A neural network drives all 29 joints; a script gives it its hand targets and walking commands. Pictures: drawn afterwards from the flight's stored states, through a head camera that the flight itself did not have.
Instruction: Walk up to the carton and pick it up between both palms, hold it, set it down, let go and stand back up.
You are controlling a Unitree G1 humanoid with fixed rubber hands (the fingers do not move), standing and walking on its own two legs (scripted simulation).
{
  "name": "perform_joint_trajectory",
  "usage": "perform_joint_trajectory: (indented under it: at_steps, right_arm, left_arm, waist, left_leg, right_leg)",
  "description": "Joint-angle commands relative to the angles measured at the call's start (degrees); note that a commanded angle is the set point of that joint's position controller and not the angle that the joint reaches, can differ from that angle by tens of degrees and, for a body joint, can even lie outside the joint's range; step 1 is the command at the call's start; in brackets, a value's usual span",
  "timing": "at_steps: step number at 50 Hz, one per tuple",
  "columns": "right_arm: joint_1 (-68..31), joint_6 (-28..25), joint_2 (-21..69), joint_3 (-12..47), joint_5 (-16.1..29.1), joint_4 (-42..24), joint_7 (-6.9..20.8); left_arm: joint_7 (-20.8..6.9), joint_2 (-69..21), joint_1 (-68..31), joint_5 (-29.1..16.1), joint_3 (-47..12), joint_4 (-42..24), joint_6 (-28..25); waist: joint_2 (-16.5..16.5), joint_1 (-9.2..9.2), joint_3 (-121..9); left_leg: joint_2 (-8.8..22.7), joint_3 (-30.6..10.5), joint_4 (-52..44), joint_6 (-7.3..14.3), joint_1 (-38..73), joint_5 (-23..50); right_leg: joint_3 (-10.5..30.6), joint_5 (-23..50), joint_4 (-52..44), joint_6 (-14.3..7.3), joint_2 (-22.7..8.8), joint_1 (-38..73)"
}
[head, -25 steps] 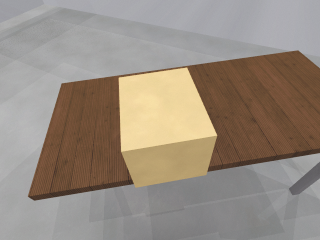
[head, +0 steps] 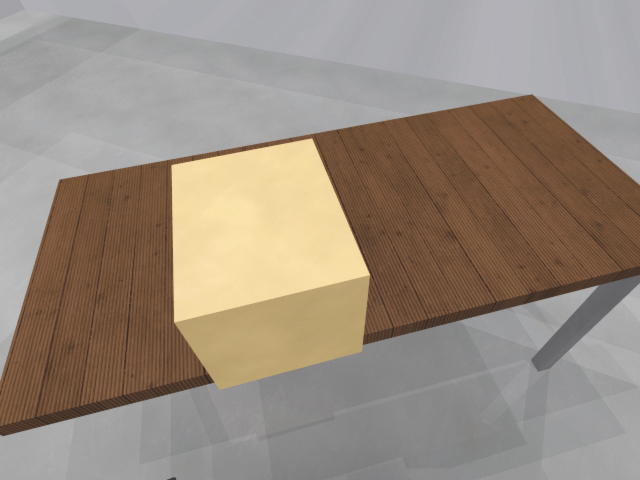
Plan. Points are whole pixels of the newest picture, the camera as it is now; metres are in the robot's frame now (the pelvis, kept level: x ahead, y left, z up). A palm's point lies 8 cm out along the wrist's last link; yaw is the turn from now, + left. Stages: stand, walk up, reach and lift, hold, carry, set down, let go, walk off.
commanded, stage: walk up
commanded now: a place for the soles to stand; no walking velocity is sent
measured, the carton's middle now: (267, 259) +0.45 +0.10 -0.02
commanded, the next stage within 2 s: none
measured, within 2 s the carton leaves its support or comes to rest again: neither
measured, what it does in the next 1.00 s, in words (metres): steps on the spot, turning left: left foot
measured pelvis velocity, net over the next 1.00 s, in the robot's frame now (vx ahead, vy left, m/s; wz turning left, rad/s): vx -0.01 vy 0.00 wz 0.27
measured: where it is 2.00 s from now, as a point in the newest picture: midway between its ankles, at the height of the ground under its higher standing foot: outside the picture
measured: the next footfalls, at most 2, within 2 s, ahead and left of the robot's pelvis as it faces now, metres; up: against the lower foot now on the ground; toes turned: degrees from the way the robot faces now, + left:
left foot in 0.06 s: +0.03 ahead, +0.13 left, +0.00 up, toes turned +18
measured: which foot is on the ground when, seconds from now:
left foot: up 0.00-0.04, down 0.06-1.00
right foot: down 0.00-1.00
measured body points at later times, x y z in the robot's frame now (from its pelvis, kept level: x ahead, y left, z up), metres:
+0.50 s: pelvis -0.01 +0.00 +0.00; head +0.01 +0.00 +0.45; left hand +0.06 +0.27 -0.13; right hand +0.09 -0.25 -0.13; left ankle -0.01 +0.13 -0.72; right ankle +0.05 -0.09 -0.72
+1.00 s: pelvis -0.01 +0.00 +0.00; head +0.01 +0.02 +0.45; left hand +0.02 +0.28 -0.14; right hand +0.13 -0.24 -0.12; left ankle -0.01 +0.13 -0.72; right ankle +0.05 -0.09 -0.72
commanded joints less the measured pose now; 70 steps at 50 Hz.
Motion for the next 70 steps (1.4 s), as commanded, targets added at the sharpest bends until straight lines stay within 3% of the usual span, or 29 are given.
perform_joint_trajectory:
  at_steps: [1,2,4,5,6,9,15,18,21,24,26,28,31,34,37,39,41,42,44,47,49,51,54,56,58,60,62,68,70]
  right_arm:
    - [6.8,-2.4,-3.7,-2.1,0.1,-3.1,-0.2]
    - [8.0,-3.0,-4.2,-2.5,-0.4,-3.3,-0.2]
    - [4.1,-3.3,-9.7,-4.0,0.5,-5.1,-0.1]
    - [0.9,-3.0,-10.8,-4.6,1.1,-5.0,-0.2]
    - [-0.1,-2.9,-9.9,-4.0,1.0,-5.3,-0.2]
    - [0.8,-3.5,-7.7,-2.9,1.0,-6.2,0.3]
    - [4.7,-3.2,-6.1,-3.0,0.8,-5.6,0.2]
    - [4.8,-3.2,-5.8,-3.1,0.9,-6.3,0.0]
    - [5.5,-3.3,-6.4,-3.2,0.8,-7.0,-0.2]
    - [4.0,-3.7,-7.8,-3.4,0.6,-7.7,-0.4]
    - [2.6,-3.7,-9.2,-4.2,0.7,-8.2,-0.3]
    - [2.2,-3.6,-9.5,-4.1,1.0,-8.5,-0.4]
    - [1.1,-3.7,-9.2,-3.9,1.1,-9.0,-0.4]
    - [2.0,-3.3,-8.8,-4.1,1.0,-9.4,-0.4]
    - [1.7,-3.0,-7.7,-3.7,1.0,-9.6,-0.3]
    - [4.6,-3.0,-7.1,-4.0,0.4,-9.8,-0.4]
    - [5.8,-3.1,-7.6,-4.2,0.2,-10.1,-0.6]
    - [6.7,-3.2,-7.5,-4.4,0.3,-9.8,-0.5]
    - [4.1,-3.4,-9.8,-4.8,0.7,-10.8,-0.5]
    - [1.0,-2.9,-12.1,-5.1,1.4,-11.3,-1.0]
    - [-1.4,-2.6,-10.3,-4.5,1.6,-11.9,-1.1]
    - [-0.4,-2.7,-7.0,-3.6,1.0,-12.0,-0.7]
    - [2.4,-2.6,-6.7,-3.9,0.2,-11.4,-0.5]
    - [4.8,-2.7,-6.5,-4.0,0.4,-11.2,-0.6]
    - [6.1,-2.9,-6.9,-4.1,0.3,-11.1,-0.5]
    - [4.9,-3.3,-10.0,-4.5,0.9,-10.6,-0.4]
    - [0.6,-3.1,-11.5,-4.5,0.9,-11.4,-0.7]
    - [0.2,-2.9,-7.4,-3.2,0.8,-10.7,-0.8]
    - [1.4,-2.9,-6.6,-3.2,0.7,-10.0,-0.6]
  left_arm:
    - [0.0,10.9,-4.7,-0.2,2.5,-3.5,0.0]
    - [-0.3,10.5,-5.7,0.0,2.3,-2.9,0.1]
    - [-0.9,7.2,-2.5,-0.5,1.4,-2.1,0.6]
    - [-0.7,6.3,-1.9,0.0,1.3,-1.8,0.5]
    - [-1.0,6.6,-2.6,0.3,1.3,-1.3,0.1]
    - [-1.5,8.7,-2.8,0.1,1.5,-0.8,-1.6]
    - [-0.9,10.6,-6.0,-0.5,1.7,0.0,-1.0]
    - [-1.0,10.7,-5.9,-0.8,1.8,0.4,-0.7]
    - [-1.1,10.5,-7.1,-0.6,1.7,0.2,-0.2]
    - [-1.4,10.2,-7.1,-0.5,1.7,0.4,0.0]
    - [-1.6,9.6,-5.5,0.0,1.7,0.4,0.2]
    - [-1.6,10.3,-5.0,-0.2,2.0,0.0,0.1]
    - [-1.7,10.0,-3.5,0.1,1.6,0.1,-0.3]
    - [-1.5,10.9,-3.8,0.0,1.7,-0.2,-0.2]
    - [-1.3,12.2,-2.6,-0.2,1.8,0.0,-0.2]
    - [-1.1,13.3,-3.6,-0.4,1.7,0.2,0.1]
    - [-1.2,12.6,-5.5,-0.3,1.8,-0.5,0.4]
    - [-1.4,12.4,-6.4,-0.1,1.9,-1.0,0.7]
    - [-1.7,11.3,-5.4,0.1,1.4,-1.2,1.2]
    - [-2.0,9.8,-2.8,0.1,1.2,-1.8,1.0]
    - [-1.9,9.1,-0.1,0.2,0.8,-1.4,0.2]
    - [-1.7,11.2,0.2,-0.2,1.4,-0.8,-0.7]
    - [-1.1,13.9,-2.9,-0.2,1.8,-0.8,-0.3]
    - [-1.2,13.7,-5.2,-0.2,1.9,-1.2,0.1]
    - [-1.6,12.3,-5.9,-0.4,1.5,-0.9,0.4]
    - [-2.0,10.6,-6.0,0.0,1.1,-1.8,1.1]
    - [-2.2,9.7,-2.3,0.0,0.8,-1.5,1.2]
    - [-1.8,11.0,0.3,-0.3,1.0,-0.6,-0.4]
    - [-1.5,12.7,-1.1,-0.2,1.5,0.1,-0.3]
  waist:
    - [-6.1,-1.71,-6.0]
    - [-3.4,-2.00,-6.5]
    - [4.2,0.78,-2.9]
    - [6.4,1.72,0.5]
    - [4.0,1.83,1.0]
    - [4.6,1.39,-4.5]
    - [-5.8,-0.60,-3.3]
    - [-3.5,-0.90,-4.8]
    - [-7.1,-1.52,-5.6]
    - [-3.9,-0.45,-2.9]
    - [0.5,0.59,-3.9]
    - [-0.4,0.49,-3.8]
    - [3.9,1.69,-4.6]
    - [-0.2,1.08,-5.0]
    - [-2.4,1.36,-4.8]
    - [-7.0,-0.28,-5.6]
    - [-6.4,-1.51,-5.8]
    - [-5.3,-1.82,-6.0]
    - [3.4,0.00,-5.4]
    - [3.5,1.50,-2.0]
    - [5.5,2.88,-4.0]
    - [2.6,2.04,-8.6]
    - [-3.5,0.10,-5.4]
    - [-7.0,-1.11,-4.4]
    - [-5.0,-2.17,-4.5]
    - [0.0,-0.67,-3.6]
    - [4.2,1.85,-3.3]
    - [4.3,1.99,-7.4]
    - [-2.1,0.56,-5.2]
  left_leg:
    - [-0.1,-1.2,-16.0,1.5,7.6,17.3]
    - [2.5,-4.6,-18.9,2.4,7.3,22.9]
    - [12.4,-20.2,-28.6,7.7,-3.3,14.8]
    - [12.6,-21.3,-29.8,9.4,-9.7,13.1]
    - [10.8,-17.3,-29.5,8.3,-10.2,14.3]
    - [4.6,-11.2,-23.6,3.7,-7.8,20.9]
    - [0.3,-8.0,-16.6,2.5,-4.0,19.7]
    - [-0.7,-7.6,-15.3,2.6,-1.7,15.7]
    - [-0.4,-8.6,-15.1,2.5,-3.4,14.7]
    - [0.8,-11.4,-17.0,2.9,-6.0,20.7]
    - [1.7,-15.1,-19.9,3.8,-9.1,16.7]
    - [2.2,-17.1,-20.7,4.2,-10.6,16.4]
    - [2.2,-18.6,-21.1,4.0,-10.8,20.6]
    - [0.6,-18.0,-19.2,3.4,-11.8,15.7]
    - [-3.2,-11.2,-10.9,1.9,-10.0,18.7]
    - [-3.5,-8.8,-7.7,1.3,-5.0,17.1]
    - [-2.9,-9.1,-8.1,1.7,-4.1,16.1]
    - [-1.9,-10.6,-10.3,2.4,-3.7,16.7]
    - [1.7,-20.7,-17.7,4.6,-8.0,22.5]
    - [4.5,-30.8,-24.3,7.7,-15.1,20.4]
    - [2.4,-27.3,-23.1,5.9,-15.2,20.3]
    - [-2.3,-19.1,-16.3,2.1,-11.1,21.3]
    - [-5.4,-10.9,-6.9,0.6,-6.9,17.5]
    - [-4.4,-10.8,-5.5,0.9,-5.0,15.4]
    - [-1.9,-12.5,-10.0,2.1,-2.2,17.8]
    - [1.0,-22.6,-18.3,4.1,-8.8,21.6]
    - [3.0,-30.3,-24.3,6.3,-15.4,18.5]
    - [-2.4,-20.5,-18.0,2.2,-11.6,20.6]
    - [-3.6,-15.9,-13.9,1.6,-7.7,24.2]
  right_leg:
    - [11.2,3.8,-10.4,-4.9,-14.2,-1.0]
    - [8.4,4.4,-6.8,-2.9,-12.2,-0.9]
    - [1.2,-8.2,1.9,1.9,-2.8,2.0]
    - [2.3,-8.1,2.2,1.6,-2.4,6.0]
    - [1.9,-5.9,0.4,1.8,-2.9,7.8]
    - [5.6,3.8,-6.8,0.4,-7.3,12.0]
    - [8.1,-4.8,-13.6,-2.2,-11.7,6.1]
    - [7.7,-10.9,-16.3,-2.7,-12.7,3.5]
    - [6.0,-11.7,-15.7,-3.2,-12.6,4.8]
    - [3.3,-8.4,-12.1,-2.2,-11.0,6.1]
    - [1.8,-9.7,-9.6,-1.2,-9.1,7.4]
    - [1.0,-9.9,-8.1,-1.0,-8.8,8.8]
    - [-0.5,-4.7,-6.4,-0.1,-8.1,11.1]
    - [1.6,-9.1,-9.1,-1.1,-9.5,10.9]
    - [3.9,-11.2,-14.3,-3.4,-15.2,9.0]
    - [4.4,-10.9,-15.8,-5.4,-18.5,5.2]
    - [1.4,-10.6,-14.7,-4.8,-18.0,4.0]
    - [0.2,-11.5,-12.5,-4.0,-17.2,3.9]
    - [-4.2,-8.0,-3.2,-1.2,-9.5,7.5]
    - [-1.8,-7.4,0.4,0.5,-4.7,10.0]
    - [0.2,-4.6,-4.6,0.1,-6.4,13.4]
    - [1.8,-5.4,-9.3,-1.4,-11.3,13.6]
    - [4.9,-7.8,-15.7,-5.5,-19.4,6.8]
    - [2.8,-6.0,-15.3,-6.5,-20.3,4.5]
    - [-0.9,-9.2,-13.0,-4.2,-17.8,0.8]
    - [-5.0,-9.6,-4.0,-0.8,-9.5,7.3]
    - [-2.9,-8.6,-1.6,0.0,-6.0,12.2]
    - [-0.2,-5.1,-9.7,-1.7,-11.6,14.9]
    - [-0.1,-5.4,-11.7,-2.5,-14.4,10.8]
